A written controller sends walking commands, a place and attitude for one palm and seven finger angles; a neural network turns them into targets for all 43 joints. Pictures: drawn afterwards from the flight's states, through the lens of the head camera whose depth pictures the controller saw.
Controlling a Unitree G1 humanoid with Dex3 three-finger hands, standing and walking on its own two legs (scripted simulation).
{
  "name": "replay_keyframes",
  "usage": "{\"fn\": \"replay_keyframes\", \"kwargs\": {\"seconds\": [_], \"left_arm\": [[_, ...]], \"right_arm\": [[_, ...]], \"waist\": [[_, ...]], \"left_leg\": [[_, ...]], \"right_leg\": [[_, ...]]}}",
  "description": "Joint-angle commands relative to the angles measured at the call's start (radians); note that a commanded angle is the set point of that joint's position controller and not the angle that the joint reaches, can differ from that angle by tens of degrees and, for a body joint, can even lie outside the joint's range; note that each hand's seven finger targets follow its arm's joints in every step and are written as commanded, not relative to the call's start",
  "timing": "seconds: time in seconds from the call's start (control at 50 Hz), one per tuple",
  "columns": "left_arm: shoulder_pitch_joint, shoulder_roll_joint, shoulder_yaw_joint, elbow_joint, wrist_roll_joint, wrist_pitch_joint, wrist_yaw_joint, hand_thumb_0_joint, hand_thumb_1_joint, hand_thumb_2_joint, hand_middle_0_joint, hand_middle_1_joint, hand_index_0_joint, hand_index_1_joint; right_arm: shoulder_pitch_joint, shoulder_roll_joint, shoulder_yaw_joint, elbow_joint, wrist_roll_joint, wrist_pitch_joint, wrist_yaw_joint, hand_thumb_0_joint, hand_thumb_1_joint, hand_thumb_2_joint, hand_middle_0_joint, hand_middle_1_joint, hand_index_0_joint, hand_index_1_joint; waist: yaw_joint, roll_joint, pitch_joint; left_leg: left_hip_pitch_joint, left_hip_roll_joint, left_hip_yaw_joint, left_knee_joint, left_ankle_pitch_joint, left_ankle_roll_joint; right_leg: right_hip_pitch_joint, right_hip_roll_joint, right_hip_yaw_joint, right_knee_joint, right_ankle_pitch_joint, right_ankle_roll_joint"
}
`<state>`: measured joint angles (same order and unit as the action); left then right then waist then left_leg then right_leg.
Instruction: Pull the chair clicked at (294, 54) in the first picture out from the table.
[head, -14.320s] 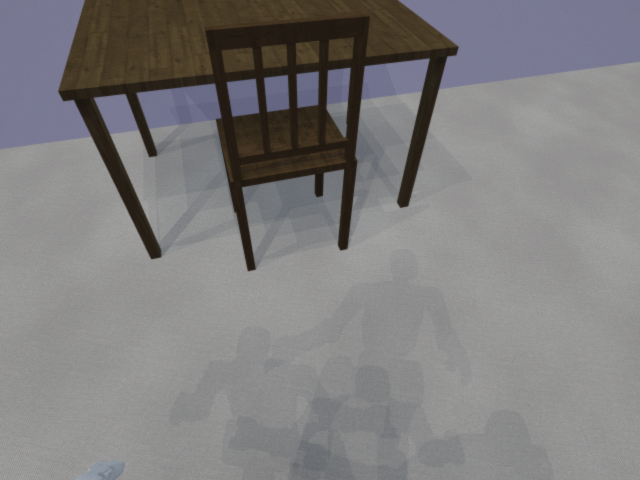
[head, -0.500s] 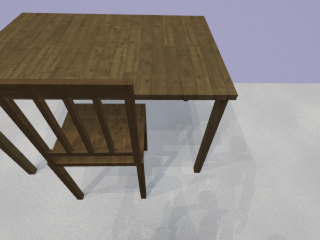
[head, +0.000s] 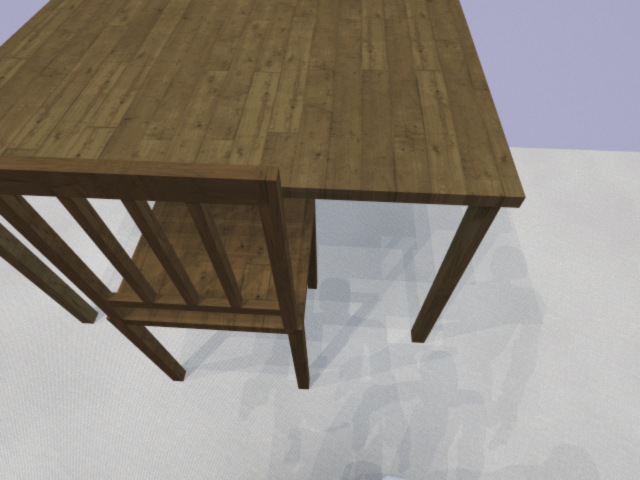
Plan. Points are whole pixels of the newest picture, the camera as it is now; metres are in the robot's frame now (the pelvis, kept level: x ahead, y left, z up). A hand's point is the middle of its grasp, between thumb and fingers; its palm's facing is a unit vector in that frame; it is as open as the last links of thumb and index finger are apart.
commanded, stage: come to a stop and stand still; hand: left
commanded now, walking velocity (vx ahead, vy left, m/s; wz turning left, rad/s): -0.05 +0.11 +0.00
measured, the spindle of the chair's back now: (168, 257) +0.44 +0.28 -0.06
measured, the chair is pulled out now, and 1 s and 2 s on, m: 0.00 0.00 0.00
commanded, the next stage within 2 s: look again from close up in 0.62 s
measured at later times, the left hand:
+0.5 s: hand out of the picture -0.02 +0.18 -0.16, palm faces +0.01 -0.98 -0.21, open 7.3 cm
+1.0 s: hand out of the picture +0.01 +0.20 -0.16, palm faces -0.05 -0.97 -0.24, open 7.4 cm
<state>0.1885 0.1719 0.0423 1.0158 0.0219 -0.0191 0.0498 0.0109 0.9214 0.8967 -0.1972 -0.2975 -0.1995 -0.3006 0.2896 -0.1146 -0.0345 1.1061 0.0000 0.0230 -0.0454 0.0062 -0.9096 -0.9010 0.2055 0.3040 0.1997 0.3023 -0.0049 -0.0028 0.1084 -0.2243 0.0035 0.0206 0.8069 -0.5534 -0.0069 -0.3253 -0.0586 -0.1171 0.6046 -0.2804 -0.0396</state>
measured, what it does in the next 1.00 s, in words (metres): steps on the spot: left foot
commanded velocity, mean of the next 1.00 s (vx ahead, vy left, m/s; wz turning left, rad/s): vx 0.00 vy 0.00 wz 0.00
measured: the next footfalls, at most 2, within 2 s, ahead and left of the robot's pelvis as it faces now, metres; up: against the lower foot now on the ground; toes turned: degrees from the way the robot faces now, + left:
left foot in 0.16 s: +0.01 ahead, +0.13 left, +0.00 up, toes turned +2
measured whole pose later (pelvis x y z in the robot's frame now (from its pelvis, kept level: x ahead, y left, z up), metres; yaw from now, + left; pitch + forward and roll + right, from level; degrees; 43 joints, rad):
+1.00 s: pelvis -0.03 +0.02 +0.01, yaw -3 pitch -1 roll +1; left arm 0.26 0.18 -0.01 1.06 0.01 -0.01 0.04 0.01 0.91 0.90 -0.20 -0.30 -0.20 -0.30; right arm 0.31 -0.16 0.02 1.10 -0.02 -0.01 -0.01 0.01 -0.91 -0.90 0.20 0.30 0.20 0.30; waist -0.01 0.01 0.02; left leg -0.19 0.01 0.10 0.46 -0.25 0.01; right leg -0.23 -0.02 0.00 0.50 -0.26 0.00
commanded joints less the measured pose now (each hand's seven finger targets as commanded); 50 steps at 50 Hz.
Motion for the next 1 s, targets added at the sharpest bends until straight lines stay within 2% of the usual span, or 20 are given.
{"fn": "replay_keyframes", "kwargs": {"seconds": [0.0, 0.08, 0.1, 0.12, 0.14, 0.16, 0.22, 0.28, 0.32, 0.34, 0.36, 0.38, 0.46, 0.48, 0.5, 0.52, 0.54, 0.56, 0.64, 0.98], "left_arm": [[0.105, 0.135, 0.027, -0.023, 0.008, 0.012, 0.008, 0.0, 0.9, 0.9, -0.2, -0.3, -0.2, -0.3], [0.042, 0.143, 0.032, -0.049, 0.001, 0.026, -0.002, 0.0, 0.9, 0.9, -0.2, -0.3, -0.2, -0.3], [0.028, 0.123, 0.03, -0.059, -0.004, 0.031, -0.005, 0.0, 0.9, 0.9, -0.2, -0.3, -0.2, -0.3], [0.034, 0.087, 0.025, -0.073, -0.009, 0.039, -0.01, 0.0, 0.9, 0.9, -0.2, -0.3, -0.2, -0.3], [0.042, 0.051, 0.019, -0.085, -0.01, 0.043, -0.014, 0.0, 0.9, 0.9, -0.2, -0.3, -0.2, -0.3], [0.028, 0.048, 0.016, -0.08, -0.003, 0.048, -0.012, 0.0, 0.9, 0.9, -0.2, -0.3, -0.2, -0.3], [0.078, 0.037, 0.007, -0.039, 0.001, 0.048, -0.02, 0.0, 0.9, 0.9, -0.2, -0.3, -0.2, -0.3], [0.104, 0.034, -0.004, -0.021, -0.003, 0.027, -0.021, 0.0, 0.9, 0.9, -0.2, -0.3, -0.2, -0.3], [0.126, 0.078, -0.007, 0.002, -0.003, 0.005, -0.016, 0.0, 0.9, 0.9, -0.2, -0.3, -0.2, -0.3], [0.123, 0.092, -0.011, 0.007, -0.005, 0.001, -0.015, 0.0, 0.9, 0.9, -0.2, -0.3, -0.2, -0.3], [0.121, 0.09, -0.012, 0.014, -0.005, -0.006, -0.015, 0.0, 0.9, 0.9, -0.2, -0.3, -0.2, -0.3], [0.115, 0.086, -0.015, 0.017, -0.007, -0.007, -0.014, 0.0, 0.9, 0.9, -0.2, -0.3, -0.2, -0.3], [0.115, 0.084, -0.024, 0.033, -0.008, -0.001, -0.016, 0.0, 0.9, 0.9, -0.2, -0.3, -0.2, -0.3], [0.221, 0.108, -0.022, 0.066, 0.004, -0.018, 0.023, 0.0, 0.9, 0.9, -0.2, -0.3, -0.2, -0.3], [0.149, 0.148, -0.023, 0.014, -0.005, -0.026, 0.017, 0.0, 0.9, 0.9, -0.2, -0.3, -0.2, -0.3], [0.119, 0.143, -0.025, -0.006, -0.005, -0.026, 0.01, 0.0, 0.9, 0.9, -0.2, -0.3, -0.2, -0.3], [0.112, 0.129, -0.027, -0.016, -0.004, -0.026, 0.006, 0.0, 0.9, 0.9, -0.2, -0.3, -0.2, -0.3], [0.106, 0.134, -0.029, -0.023, -0.005, -0.025, 0.0, 0.0, 0.9, 0.9, -0.2, -0.3, -0.2, -0.3], [0.132, 0.112, -0.037, -0.013, -0.006, -0.016, -0.007, 0.0, 0.9, 0.9, -0.2, -0.3, -0.2, -0.3], [0.121, 0.122, -0.034, 0.018, -0.012, -0.011, -0.011, 0.0, 0.9, 0.9, -0.2, -0.3, -0.2, -0.3]], "right_arm": [[0.065, -0.022, -0.011, -0.044, -0.002, -0.005, 0.008, 0.0, -0.9, -0.9, 0.2, 0.3, 0.2, 0.3], [0.111, -0.03, -0.008, -0.036, -0.009, -0.007, 0.018, 0.0, -0.9, -0.9, 0.2, 0.3, 0.2, 0.3], [0.121, -0.048, -0.008, -0.032, -0.011, -0.013, 0.018, 0.0, -0.9, -0.9, 0.2, 0.3, 0.2, 0.3], [0.095, -0.097, -0.011, -0.05, -0.018, -0.022, 0.016, 0.0, -0.9, -0.9, 0.2, 0.3, 0.2, 0.3], [0.043, -0.144, -0.013, -0.084, -0.028, -0.027, 0.016, 0.0, -0.9, -0.9, 0.2, 0.3, 0.2, 0.3], [-0.023, -0.149, -0.012, -0.101, -0.03, -0.033, 0.014, 0.0, -0.9, -0.9, 0.2, 0.3, 0.2, 0.3], [-0.082, -0.142, -0.004, -0.116, -0.028, -0.042, 0.004, 0.0, -0.9, -0.9, 0.2, 0.3, 0.2, 0.3], [-0.047, -0.154, -0.009, -0.107, -0.023, -0.046, 0.001, 0.0, -0.9, -0.9, 0.2, 0.3, 0.2, 0.3], [-0.029, -0.141, -0.008, -0.098, -0.012, -0.051, 0.005, 0.0, -0.9, -0.9, 0.2, 0.3, 0.2, 0.3], [-0.019, -0.136, -0.005, -0.094, -0.01, -0.053, 0.007, 0.0, -0.9, -0.9, 0.2, 0.3, 0.2, 0.3], [-0.017, -0.123, -0.006, -0.081, -0.01, -0.044, 0.008, 0.0, -0.9, -0.9, 0.2, 0.3, 0.2, 0.3], [-0.014, -0.133, -0.005, -0.075, -0.011, -0.04, 0.009, 0.0, -0.9, -0.9, 0.2, 0.3, 0.2, 0.3], [-0.022, -0.122, 0.009, -0.042, -0.012, -0.038, 0.014, 0.0, -0.9, -0.9, 0.2, 0.3, 0.2, 0.3], [-0.099, -0.189, -0.003, -0.113, -0.001, -0.048, 0.026, 0.0, -0.9, -0.9, 0.2, 0.3, 0.2, 0.3], [-0.045, -0.132, 0.004, -0.137, -0.004, -0.035, 0.033, 0.0, -0.9, -0.9, 0.2, 0.3, 0.2, 0.3], [-0.019, -0.129, 0.007, -0.133, -0.009, -0.032, 0.037, 0.0, -0.9, -0.9, 0.2, 0.3, 0.2, 0.3], [0.008, -0.131, 0.008, -0.13, -0.013, -0.036, 0.039, 0.0, -0.9, -0.9, 0.2, 0.3, 0.2, 0.3], [0.014, -0.134, 0.012, -0.129, -0.019, -0.041, 0.04, 0.0, -0.9, -0.9, 0.2, 0.3, 0.2, 0.3], [0.022, -0.156, 0.017, -0.136, -0.015, -0.044, 0.035, 0.0, -0.9, -0.9, 0.2, 0.3, 0.2, 0.3], [0.044, -0.157, 0.03, -0.041, -0.015, -0.06, 0.026, 0.0, -0.9, -0.9, 0.2, 0.3, 0.2, 0.3]], "waist": [[0.02, -0.158, -0.15], [-0.022, -0.162, -0.13], [-0.028, -0.109, -0.107], [-0.012, 0.042, -0.07], [0.009, 0.172, -0.042], [0.019, 0.25, -0.004], [0.044, 0.177, -0.043], [0.037, 0.106, -0.095], [0.02, 0.029, -0.136], [0.006, 0.027, -0.142], [-0.002, -0.079, -0.163], [-0.003, -0.097, -0.163], [0.003, -0.033, -0.08], [0.038, -0.055, -0.097], [-0.019, -0.042, -0.154], [-0.027, -0.043, -0.122], [-0.039, 0.02, -0.088], [-0.029, 0.101, -0.075], [-0.014, -0.02, -0.015], [0.007, 0.005, -0.057]], "left_leg": [[-0.084, 0.01, 0.015, 0.021, 0.022, -0.013], [0.093, 0.006, 0.065, -0.292, 0.269, -0.016], [0.136, 0.028, 0.047, -0.381, 0.319, -0.007], [0.086, 0.124, -0.074, -0.452, 0.354, 0.033], [-0.059, 0.244, -0.194, -0.531, 0.386, 0.092], [-0.157, 0.276, -0.237, -0.589, 0.413, 0.13], [-0.085, 0.228, -0.151, -0.545, 0.546, 0.142], [0.074, 0.192, -0.104, -0.442, 0.737, 0.125], [0.089, 0.127, -0.056, -0.377, 0.684, 0.064], [0.093, 0.108, -0.042, -0.391, 0.622, 0.045], [0.109, 0.107, -0.032, -0.382, 0.572, 0.03], [0.112, 0.104, -0.022, -0.388, 0.521, 0.024], [0.082, 0.101, -0.026, -0.448, 0.419, 0.021], [0.042, 0.121, 0.005, -0.253, 0.455, 0.002], [0.022, 0.063, 0.003, -0.287, 0.233, 0.001], [0.03, 0.058, -0.001, -0.298, 0.228, 0.004], [0.036, 0.07, -0.011, -0.327, 0.273, 0.013], [0.036, 0.08, -0.012, -0.356, 0.299, 0.019], [-0.04, 0.09, -0.042, -0.416, 0.242, 0.035], [0.008, 0.102, -0.031, -0.453, 0.364, 0.034]], "right_leg": [[0.157, -0.264, 0.229, -0.166, 0.743, -0.184], [-0.009, -0.191, 0.207, -0.18, 0.272, -0.1], [-0.051, -0.149, 0.185, -0.151, 0.162, -0.063], [-0.079, -0.071, 0.142, -0.101, 0.031, -0.017], [-0.012, -0.006, 0.078, -0.049, -0.07, 0.025], [0.046, 0.012, 0.065, 0.037, -0.113, 0.034], [0.053, 0.002, 0.103, 0.114, -0.114, 0.032], [0.063, -0.002, 0.103, -0.086, -0.028, 0.041], [0.139, -0.052, 0.178, -0.193, 0.271, 0.025], [0.146, -0.081, 0.19, -0.184, 0.354, 0.015], [0.15, -0.073, 0.201, -0.175, 0.399, 0.006], [0.144, -0.083, 0.201, -0.184, 0.389, 0.003], [0.099, -0.062, 0.202, -0.241, 0.195, 0.006], [0.119, -0.102, 0.248, -0.222, 0.471, 0.027], [0.111, -0.138, 0.293, -0.248, 0.208, -0.01], [0.037, -0.117, 0.288, -0.265, -0.017, -0.029], [-0.013, -0.088, 0.266, -0.249, -0.07, -0.033], [-0.017, -0.064, 0.235, -0.23, -0.066, -0.03], [0.01, -0.029, 0.219, -0.223, -0.097, -0.012], [0.093, -0.035, 0.201, -0.198, 0.094, -0.001]]}}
